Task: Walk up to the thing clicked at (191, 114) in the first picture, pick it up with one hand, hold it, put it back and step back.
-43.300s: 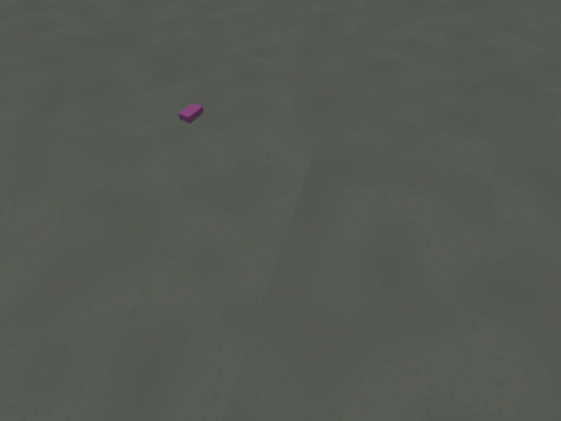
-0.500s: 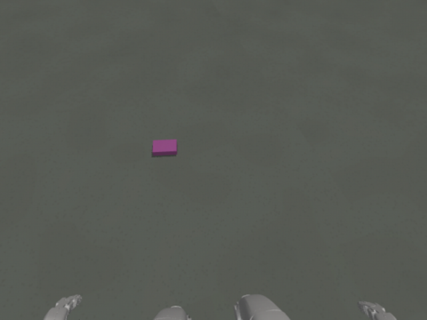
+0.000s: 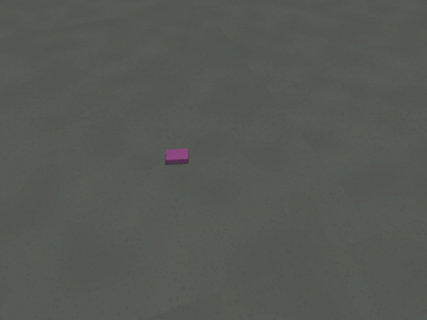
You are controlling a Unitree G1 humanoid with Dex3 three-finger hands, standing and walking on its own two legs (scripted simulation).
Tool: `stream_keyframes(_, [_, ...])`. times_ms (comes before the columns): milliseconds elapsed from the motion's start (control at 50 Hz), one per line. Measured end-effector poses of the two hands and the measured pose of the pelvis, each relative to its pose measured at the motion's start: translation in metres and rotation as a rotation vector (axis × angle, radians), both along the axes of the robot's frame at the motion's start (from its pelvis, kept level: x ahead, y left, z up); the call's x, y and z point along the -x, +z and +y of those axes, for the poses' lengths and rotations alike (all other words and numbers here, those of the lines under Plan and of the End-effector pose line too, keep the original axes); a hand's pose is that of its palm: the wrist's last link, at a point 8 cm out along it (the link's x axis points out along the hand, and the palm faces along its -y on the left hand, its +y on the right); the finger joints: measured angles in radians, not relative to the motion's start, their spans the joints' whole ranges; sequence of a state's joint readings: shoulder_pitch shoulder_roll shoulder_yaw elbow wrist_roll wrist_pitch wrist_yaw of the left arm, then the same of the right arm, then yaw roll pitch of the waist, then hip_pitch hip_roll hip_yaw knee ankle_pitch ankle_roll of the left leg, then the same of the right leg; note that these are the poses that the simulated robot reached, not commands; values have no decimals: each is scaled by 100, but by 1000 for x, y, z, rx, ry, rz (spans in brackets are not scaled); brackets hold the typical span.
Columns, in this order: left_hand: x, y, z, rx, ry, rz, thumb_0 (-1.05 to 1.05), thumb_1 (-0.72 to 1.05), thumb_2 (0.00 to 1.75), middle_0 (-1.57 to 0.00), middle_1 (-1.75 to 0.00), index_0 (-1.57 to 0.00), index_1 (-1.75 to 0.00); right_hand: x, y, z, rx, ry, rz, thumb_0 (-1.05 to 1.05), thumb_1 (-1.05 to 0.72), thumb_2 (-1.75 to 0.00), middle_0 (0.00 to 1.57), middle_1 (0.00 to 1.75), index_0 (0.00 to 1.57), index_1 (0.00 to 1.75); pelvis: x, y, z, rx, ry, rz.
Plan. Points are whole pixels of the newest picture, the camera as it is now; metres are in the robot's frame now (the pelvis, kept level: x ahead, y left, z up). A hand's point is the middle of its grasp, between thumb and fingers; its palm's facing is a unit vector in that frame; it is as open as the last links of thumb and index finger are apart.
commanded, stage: step back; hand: left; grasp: from above
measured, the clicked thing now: (177, 156) +1.10 +0.26 -0.75
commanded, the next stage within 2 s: stand in 0.76 s
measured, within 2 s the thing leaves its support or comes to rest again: neither
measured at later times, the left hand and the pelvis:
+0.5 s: hand out of the picture +0.10 +0.25 -0.14, palm faces +0.04 -0.93 -0.38, open 7.4 cm; pelvis +0.04 -0.02 +0.00, yaw +2 degrees
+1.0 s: hand out of the picture +0.13 +0.25 -0.14, palm faces +0.01 -0.94 -0.34, open 7.4 cm; pelvis +0.06 -0.01 +0.01, yaw +1 degrees
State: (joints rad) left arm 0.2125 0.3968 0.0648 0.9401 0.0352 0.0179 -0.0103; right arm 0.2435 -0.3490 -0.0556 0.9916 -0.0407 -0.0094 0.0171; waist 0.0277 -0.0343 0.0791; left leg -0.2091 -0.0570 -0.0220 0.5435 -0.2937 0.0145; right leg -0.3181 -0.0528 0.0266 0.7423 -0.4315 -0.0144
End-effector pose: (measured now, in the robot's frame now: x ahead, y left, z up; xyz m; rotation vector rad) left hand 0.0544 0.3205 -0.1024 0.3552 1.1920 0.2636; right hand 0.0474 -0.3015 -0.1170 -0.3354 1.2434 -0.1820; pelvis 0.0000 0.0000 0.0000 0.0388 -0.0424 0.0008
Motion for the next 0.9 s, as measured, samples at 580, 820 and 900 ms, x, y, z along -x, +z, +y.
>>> stream_keyframes(580, [-46, -13, -17, 42, 37, -8, 1, 90, 90, -21, -30, -21, -30, -83, 0, -7, 25, 43, -32, 0, -91, -90, 20, 29, 20, 30, -46, -4, -7, 25, 34, -7])
stream_keyframes(820, [-65, -10, -18, 61, 8, 15, 1, 91, 90, -20, -30, -20, -30, -126, 10, 19, -29, 53, -110, 0, -91, -90, 20, 30, 20, 30, -56, 6, -3, 51, 21, 6])
stream_keyframes(900, [-67, -4, -24, 67, -1, 17, 1, 91, 90, -21, -30, -20, -30, -133, 14, 18, -44, 50, -136, 0, -91, -90, 20, 30, 20, 30, -58, 11, -3, 49, 21, -2])
